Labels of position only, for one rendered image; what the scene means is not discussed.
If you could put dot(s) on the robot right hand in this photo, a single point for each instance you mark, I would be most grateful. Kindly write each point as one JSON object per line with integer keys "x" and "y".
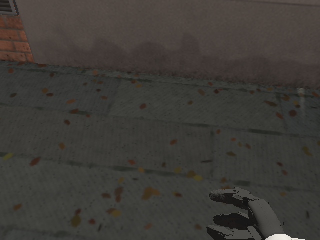
{"x": 260, "y": 223}

